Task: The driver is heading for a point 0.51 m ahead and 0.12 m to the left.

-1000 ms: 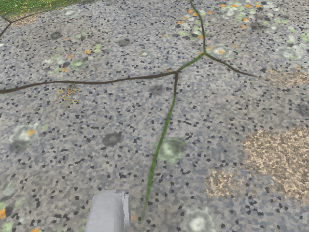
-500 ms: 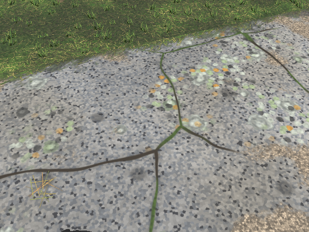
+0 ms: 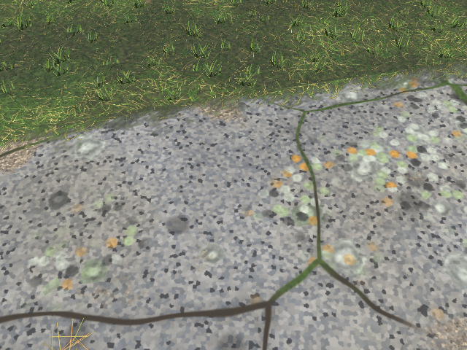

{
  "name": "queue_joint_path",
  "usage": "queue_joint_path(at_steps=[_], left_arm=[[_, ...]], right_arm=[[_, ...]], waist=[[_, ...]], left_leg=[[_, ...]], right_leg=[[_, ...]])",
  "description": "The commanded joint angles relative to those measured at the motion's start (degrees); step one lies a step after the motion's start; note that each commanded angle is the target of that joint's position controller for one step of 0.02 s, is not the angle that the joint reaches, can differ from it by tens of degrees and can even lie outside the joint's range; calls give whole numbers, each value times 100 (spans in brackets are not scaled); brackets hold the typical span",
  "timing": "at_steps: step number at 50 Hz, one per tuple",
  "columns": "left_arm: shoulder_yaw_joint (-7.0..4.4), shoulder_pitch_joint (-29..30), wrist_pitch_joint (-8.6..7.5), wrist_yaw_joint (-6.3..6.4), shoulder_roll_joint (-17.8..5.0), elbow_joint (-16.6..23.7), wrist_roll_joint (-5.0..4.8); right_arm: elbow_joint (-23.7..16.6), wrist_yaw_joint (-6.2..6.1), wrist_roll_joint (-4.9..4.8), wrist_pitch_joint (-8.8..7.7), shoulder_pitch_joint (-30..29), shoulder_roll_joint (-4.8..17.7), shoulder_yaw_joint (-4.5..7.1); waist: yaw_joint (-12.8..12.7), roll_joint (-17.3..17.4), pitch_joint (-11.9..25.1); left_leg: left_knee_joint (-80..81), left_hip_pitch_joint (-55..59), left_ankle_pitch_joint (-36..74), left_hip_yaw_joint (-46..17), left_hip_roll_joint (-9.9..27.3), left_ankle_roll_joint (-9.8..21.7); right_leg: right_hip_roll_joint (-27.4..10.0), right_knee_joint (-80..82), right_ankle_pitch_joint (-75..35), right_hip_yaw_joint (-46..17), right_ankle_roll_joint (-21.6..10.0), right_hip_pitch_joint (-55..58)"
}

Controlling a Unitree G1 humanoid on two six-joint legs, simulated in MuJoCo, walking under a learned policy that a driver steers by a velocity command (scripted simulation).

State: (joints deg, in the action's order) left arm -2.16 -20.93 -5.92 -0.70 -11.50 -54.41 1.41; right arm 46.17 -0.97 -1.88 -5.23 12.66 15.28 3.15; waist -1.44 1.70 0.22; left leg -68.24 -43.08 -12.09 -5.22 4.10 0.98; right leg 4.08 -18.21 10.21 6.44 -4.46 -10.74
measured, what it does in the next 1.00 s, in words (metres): walks ahead, turning left: left foot, then right foot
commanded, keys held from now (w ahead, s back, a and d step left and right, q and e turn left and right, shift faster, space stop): q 0.68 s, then no key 0.32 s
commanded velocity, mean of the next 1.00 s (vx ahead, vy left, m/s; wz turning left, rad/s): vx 0.07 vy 0.00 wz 0.45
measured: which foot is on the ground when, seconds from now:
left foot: up 0.00-0.20, down 0.22-0.66, up 0.68-1.00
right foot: down 0.00-0.24, up 0.26-0.62, down 0.64-1.00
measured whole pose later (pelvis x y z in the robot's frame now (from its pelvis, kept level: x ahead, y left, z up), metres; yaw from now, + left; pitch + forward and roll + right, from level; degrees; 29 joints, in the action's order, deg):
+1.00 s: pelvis +0.18 -0.02 -0.01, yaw +27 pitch +2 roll +0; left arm -2.8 -11.6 0.7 2.0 -13.0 -41.6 -0.3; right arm 35.9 -1.0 -0.4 2.4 10.0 14.3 3.5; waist -2.0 0.9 0.0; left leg -32.3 -15.9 -17.1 -2.1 0.2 -3.0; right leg -1.8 -30.2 14.4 1.0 0.1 -17.3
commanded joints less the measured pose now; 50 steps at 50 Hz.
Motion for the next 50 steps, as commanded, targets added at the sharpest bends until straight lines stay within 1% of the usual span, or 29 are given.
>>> queue_joint_path(at_steps=[1,3,6,9,10,11,12,13,14,15,16,17,19,21,24,29,31,32,33,34,35,36,37,38,41,45,47,48,50], left_arm=[[-83,1072,-163,136,-770,649,3],[-126,700,-113,236,-993,576,-103],[-213,593,88,327,-1173,538,-211],[-309,717,337,400,-1224,649,-247],[-326,790,402,419,-1220,718,-259],[-307,618,423,408,-1138,763,-218],[-201,429,375,360,-870,952,27],[-43,117,300,238,-566,1154,39],[-135,310,272,137,-968,1103,-54],[-143,734,313,140,-1020,1249,-167],[-152,918,381,204,-947,1241,-121],[-188,1050,463,283,-1013,1322,-65],[-178,992,574,304,-871,1404,-41],[-151,977,575,344,-774,1413,-64],[-135,1160,592,381,-740,1470,-78],[-208,1312,519,311,-839,1573,-137],[-260,1007,451,245,-843,1493,-162],[-327,781,439,223,-957,1429,-149],[-443,521,455,237,-1372,1448,-19],[-529,720,489,223,-1722,1469,176],[-464,1056,449,256,-1423,1711,230],[-398,1423,450,306,-1143,1811,135],[-349,1636,461,315,-986,1870,26],[-318,1648,470,322,-928,1862,-69],[-267,1344,538,340,-865,1784,-59],[-297,1106,600,329,-1023,1659,-84],[-333,913,627,299,-1163,1589,-130],[-328,932,638,292,-1168,1575,-175],[-273,667,588,270,-1017,1445,-245]], right_arm=[[-288,-8,117,31,408,-76,-40],[-465,79,122,19,-147,-76,-49],[-754,203,130,89,-512,117,5],[-943,338,196,108,-444,409,133],[-872,353,197,94,-59,517,207],[-775,294,227,84,449,835,345],[-866,147,296,141,796,1361,466],[-1060,88,366,155,684,1512,442],[-1231,89,302,221,550,1123,380],[-1362,57,254,272,111,909,324],[-1401,29,181,346,-110,763,283],[-1454,-4,141,404,-274,687,253],[-1535,-9,252,493,-435,767,293],[-1558,-62,276,523,-374,863,347],[-1587,-134,202,579,-319,951,403],[-1628,-139,192,684,-284,938,438],[-1648,-146,137,734,-347,914,437],[-1628,-154,107,756,-255,831,422],[-1647,-154,119,768,-111,544,355],[-1894,-122,60,674,-332,627,395],[-1789,-81,188,587,-253,1003,507],[-1563,-55,156,611,-57,1087,553],[-1357,-79,161,681,135,967,529],[-1313,-94,193,726,189,819,479],[-1420,-107,130,748,-124,486,318],[-1566,-51,176,708,-513,157,108],[-1519,-16,122,690,-459,316,152],[-1431,-4,115,679,-301,344,174],[-1337,-4,184,659,-91,411,181]], waist=[[509,-404,28],[171,-408,220],[55,-511,318],[157,-554,362],[347,-459,481],[509,-98,739],[488,905,1274],[205,1690,2129],[480,747,2492],[402,298,1944],[266,-310,1373],[166,-284,1075],[-32,141,808],[-21,341,937],[88,462,1116],[230,867,919],[55,890,829],[-19,775,779],[11,-137,827],[127,-2074,376],[158,-1676,390],[309,-1148,372],[390,-850,319],[353,-779,266],[166,-882,227],[-43,-1357,439],[-127,-1478,406],[-40,-1397,384],[61,-1105,353]], left_leg=[[1556,1225,1286,391,27,-108],[2546,1395,2004,562,-86,-113],[3185,1016,1759,514,-66,-29],[3534,1109,837,742,-295,223],[3953,1621,993,873,-490,341],[4347,2564,2206,610,-506,565],[3825,4172,5053,-947,673,1166],[4131,5535,5500,-3228,1899,2481],[4363,5345,4268,-3009,1622,2308],[4438,4745,3243,-2402,1337,1976],[4609,3918,2467,-1963,1046,1662],[4761,3219,1831,-1787,865,1517],[4946,2321,1450,-1515,448,1357],[4901,2268,1613,-1432,338,1331],[4884,2339,679,-1613,277,1191],[4920,2401,-519,-2130,228,1005],[4739,2261,-582,-2192,94,856],[4513,1952,-827,-2055,-132,660],[3301,1164,-1774,-1441,-611,327],[1922,101,-2296,-124,-1400,12],[701,171,-2088,-496,-1019,-174],[208,343,-1690,-477,-984,-241],[-116,488,-1435,-370,-957,-344],[-486,463,-1238,-326,-965,-424],[-129,595,-978,-47,-898,-583],[2089,1650,-1352,353,-468,-612],[2941,2130,-1266,563,-515,-556],[3640,2453,-766,622,-545,-468],[4947,3418,453,382,-446,-161]], right_leg=[[-1153,708,-3643,44,-574,-1245],[-1227,622,-3583,56,-535,-670],[-1615,193,-3561,-60,-488,560],[-1770,-778,-4162,-42,-306,1117],[-1608,-1453,-4179,95,-154,1052],[-1191,-2524,-3524,242,130,655],[-601,-4407,-632,325,506,-955],[369,-6205,3017,-531,746,-2654],[-40,-6607,2629,-1390,678,-2849],[-218,-6491,2138,-1330,646,-3039],[-428,-6026,1790,-1240,680,-3064],[-548,-5581,1568,-1217,705,-2860],[-451,-4895,1327,-1019,735,-2289],[-361,-4270,1227,-1002,816,-2105],[-313,-3539,889,-1122,866,-1881],[-200,-2430,908,-1140,736,-1447],[-140,-1370,551,-985,554,-815],[-350,-781,349,-1036,411,-256],[-1593,-313,507,-2083,-22,443],[-2619,283,-292,-3641,-866,97],[-2744,251,-542,-3769,-1120,-144],[-2376,63,-729,-3067,-850,-250],[-1971,-77,-884,-2496,-593,-289],[-1844,-111,-1122,-2254,-578,-263],[-1573,-109,-1475,-1661,-675,-59],[-1570,-249,-1400,-1489,-712,181],[-1677,-341,-1475,-1644,-792,156],[-1668,-465,-1531,-1649,-754,102],[-1525,-641,-1348,-1600,-355,-298]])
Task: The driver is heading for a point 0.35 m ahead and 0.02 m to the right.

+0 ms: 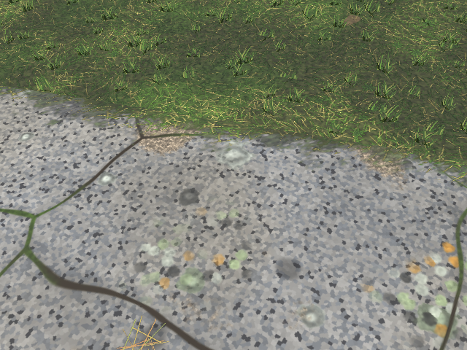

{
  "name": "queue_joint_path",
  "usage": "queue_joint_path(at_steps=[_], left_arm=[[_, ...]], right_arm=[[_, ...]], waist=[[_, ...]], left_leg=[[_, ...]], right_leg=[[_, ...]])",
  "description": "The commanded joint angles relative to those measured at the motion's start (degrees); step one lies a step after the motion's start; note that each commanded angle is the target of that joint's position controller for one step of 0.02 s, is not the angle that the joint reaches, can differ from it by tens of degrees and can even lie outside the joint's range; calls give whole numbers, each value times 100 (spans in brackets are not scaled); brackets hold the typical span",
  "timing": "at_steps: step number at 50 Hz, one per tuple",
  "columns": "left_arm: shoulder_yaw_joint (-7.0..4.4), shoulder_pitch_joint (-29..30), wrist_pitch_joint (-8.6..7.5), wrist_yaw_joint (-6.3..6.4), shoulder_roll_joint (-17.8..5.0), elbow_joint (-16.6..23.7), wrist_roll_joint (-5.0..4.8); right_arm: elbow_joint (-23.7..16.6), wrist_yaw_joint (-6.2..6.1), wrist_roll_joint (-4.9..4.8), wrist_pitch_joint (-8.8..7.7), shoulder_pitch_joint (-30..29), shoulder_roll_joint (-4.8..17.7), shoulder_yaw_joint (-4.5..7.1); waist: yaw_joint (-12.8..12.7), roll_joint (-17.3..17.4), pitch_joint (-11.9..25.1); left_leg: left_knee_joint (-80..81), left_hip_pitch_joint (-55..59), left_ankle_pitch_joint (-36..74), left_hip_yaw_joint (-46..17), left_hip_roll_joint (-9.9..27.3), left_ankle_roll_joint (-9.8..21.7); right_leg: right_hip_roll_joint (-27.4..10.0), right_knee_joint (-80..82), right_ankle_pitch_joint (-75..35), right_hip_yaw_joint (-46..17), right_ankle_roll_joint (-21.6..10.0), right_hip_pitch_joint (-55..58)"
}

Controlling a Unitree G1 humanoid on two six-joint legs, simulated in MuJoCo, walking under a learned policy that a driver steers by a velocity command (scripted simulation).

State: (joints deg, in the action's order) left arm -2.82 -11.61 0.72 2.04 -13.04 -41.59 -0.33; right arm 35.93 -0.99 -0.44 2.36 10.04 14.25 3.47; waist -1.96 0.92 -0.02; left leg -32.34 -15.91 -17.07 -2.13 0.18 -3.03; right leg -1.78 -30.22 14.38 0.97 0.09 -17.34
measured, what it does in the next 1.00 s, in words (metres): walks ahead: left foot, then right foot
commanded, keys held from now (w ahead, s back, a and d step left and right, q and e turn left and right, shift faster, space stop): no key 0.14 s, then w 0.50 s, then no key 0.36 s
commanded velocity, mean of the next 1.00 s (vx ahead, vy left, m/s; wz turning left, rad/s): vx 0.23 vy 0.00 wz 0.04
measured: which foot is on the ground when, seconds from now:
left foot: up 0.00-0.00, down 0.02-0.42, up 0.44-0.88, down 0.90-1.00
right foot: down 0.00-0.18, up 0.20-0.42, down 0.44-0.90, up 0.92-1.00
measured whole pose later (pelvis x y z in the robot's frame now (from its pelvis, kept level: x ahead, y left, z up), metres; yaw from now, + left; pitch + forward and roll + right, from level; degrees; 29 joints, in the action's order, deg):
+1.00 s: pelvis +0.26 -0.01 -0.01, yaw -1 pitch +2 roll +1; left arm -2.1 -19.1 -1.7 0.5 -15.5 -48.0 -0.7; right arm 40.0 1.6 0.6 -4.2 3.1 12.7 2.0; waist -2.3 -0.7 -3.1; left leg -28.9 -26.6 -4.7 2.6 -2.1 3.3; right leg 1.5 -63.4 32.4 -4.1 2.0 -17.0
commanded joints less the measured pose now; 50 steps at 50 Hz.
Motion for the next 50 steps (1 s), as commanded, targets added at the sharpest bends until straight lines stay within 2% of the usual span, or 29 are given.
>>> queue_joint_path(at_steps=[1,2,3,4,7,9,11,12,14,16,18,20,21,22,23,24,25,27,30,35,37,40,42,44,45,46,47,48,50], left_arm=[[-145,-344,-158,-47,-695,192,61],[-52,-478,-272,-102,-381,237,184],[-55,-92,-296,-83,-511,262,254],[-92,122,-293,-90,-619,263,234],[-131,87,-229,-59,-620,189,183],[-130,-62,-212,-51,-533,81,124],[-167,132,-252,-54,-562,172,34],[-185,298,-306,-77,-601,268,-19],[-234,373,-407,-159,-664,350,-107],[-210,316,-498,-251,-595,334,-135],[-167,34,-561,-338,-473,185,-89],[-235,-808,-574,-379,-511,-192,-38],[-283,-1281,-559,-365,-602,-329,-36],[-368,-1882,-584,-299,-1030,-356,1],[-475,-2051,-618,-336,-1688,-237,49],[-369,-1616,-643,-322,-1363,-96,87],[-282,-1313,-653,-296,-1103,-30,65],[-192,-896,-644,-293,-978,53,84],[-116,-1064,-637,-259,-804,-47,69],[-71,-1231,-494,-127,-811,-270,71],[-95,-1413,-442,-74,-939,-385,36],[-110,-1464,-384,-64,-989,-503,-23],[-149,-1252,-366,-60,-1042,-477,-40],[-184,-993,-349,-63,-1092,-411,-67],[-128,-1053,-381,-74,-928,-287,36],[82,-1992,-407,-127,-277,-335,158],[43,-2329,-403,-193,-590,-628,30],[-88,-1828,-341,-201,-1002,-523,-125],[-103,-897,-185,-96,-906,-307,-38]], right_arm=[[-384,-50,100,-96,263,784,183],[-327,-52,182,-87,15,986,214],[-397,12,179,-121,-142,484,111],[-377,52,207,-156,-203,283,52],[-329,58,166,-244,-121,408,83],[-253,25,129,-225,152,451,106],[-188,1,42,-192,522,877,226],[-138,-17,6,-227,647,988,255],[-38,-42,-2,-362,782,913,237],[-36,-20,-58,-447,612,812,218],[-90,38,-102,-435,192,839,236],[-51,72,-105,-385,83,737,220],[-40,78,-70,-400,96,539,161],[-146,98,-4,-452,-13,107,32],[-436,59,-103,-564,60,223,72],[-367,40,-226,-646,53,595,165],[-311,55,-233,-682,-69,723,197],[-127,56,-57,-695,32,623,200],[-21,119,-20,-669,71,477,187],[-211,190,19,-718,-765,168,45],[-289,282,3,-764,-1153,78,-4],[-333,371,-45,-784,-1333,185,17],[-270,388,8,-819,-1055,433,102],[45,332,97,-865,-80,720,227],[181,253,198,-876,586,1027,274],[213,207,361,-825,816,1207,227],[316,231,196,-764,1017,726,124],[262,237,74,-687,519,628,97],[262,198,43,-610,-294,342,-21]], waist=[[27,-392,671],[-310,886,685],[-50,893,655],[11,693,484],[52,542,75],[145,588,69],[386,991,-394],[468,1127,-626],[479,1180,-733],[364,836,-592],[135,649,-355],[-250,472,2],[-435,260,118],[-602,-929,230],[-484,-2159,299],[-357,-1454,-73],[-247,-1001,-459],[-24,-568,-531],[17,-597,-369],[-103,-515,-420],[-246,-572,-375],[-220,-659,-315],[23,-754,-96],[565,-634,501],[736,-236,1250],[326,1192,2222],[463,1087,3015],[458,704,2230],[237,101,941]], left_leg=[[1114,1418,2114,-593,556,428],[752,1143,2361,-935,1000,858],[890,541,1605,-980,970,1055],[919,397,939,-835,737,899],[916,33,533,-658,492,635],[1124,6,-1030,-747,453,739],[1805,49,-2820,-1747,1024,1228],[2035,49,-3033,-2274,1342,1474],[2116,446,-2552,-2794,1735,1743],[2026,700,-1849,-2503,1692,1664],[1839,158,-989,-1651,1251,1434],[1268,-640,-799,-1031,833,1232],[680,-1006,-785,-799,628,1057],[-1316,-1731,-796,-123,52,596],[-2836,-2980,-1666,-39,-426,366],[-3650,-3485,-1494,-398,-36,421],[-3822,-3748,-848,-371,230,522],[-3486,-3455,136,-265,518,538],[-3126,-3089,1002,-35,569,402],[-1277,-2566,1854,318,355,213],[-558,-2008,2260,504,168,196],[13,-1699,2330,396,30,343],[278,-1342,2025,316,-74,561],[878,-43,2589,449,-251,862],[459,1620,4619,-192,495,1178],[9,3687,6818,-2124,2264,2338],[291,3749,6130,-2900,2466,2708],[619,2980,4835,-2314,2141,2450],[1172,1256,3223,-1557,1590,1959]], right_leg=[[-692,174,-1115,-799,-412,-78],[-184,123,-23,-167,-9,-289],[-193,173,64,-147,213,170],[-157,213,-236,-124,281,272],[-145,206,-513,-103,226,315],[115,-115,321,213,168,206],[335,-955,1026,400,59,-746],[228,-1362,1159,227,-49,-1124],[-101,-2167,1602,-186,-260,-1898],[-262,-1896,1594,-253,-416,-1932],[-79,-918,965,44,-446,-684],[348,-206,-292,421,-279,1095],[292,-98,-147,245,-277,1715],[-856,782,544,-1443,-634,2277],[-2050,1818,1726,-4105,-1603,2534],[-2192,2113,2823,-4495,-1820,2216],[-1997,2063,2871,-3889,-1626,1961],[-1478,2075,1622,-2744,-1259,1544],[-1046,2224,29,-1660,-1100,1433],[-684,2006,-3017,-465,-881,1305],[-636,1881,-3348,-268,-788,1183],[-836,1560,-3500,-397,-850,1518],[-939,1091,-4010,-533,-782,1828],[-645,-118,-4703,-396,-564,1883],[-352,-1311,-3437,-306,-343,982],[450,-3521,1269,-280,82,-902],[518,-4300,2621,-1154,187,-1088],[222,-4471,2337,-1057,260,-1395],[-153,-3812,1715,-692,354,-1468]])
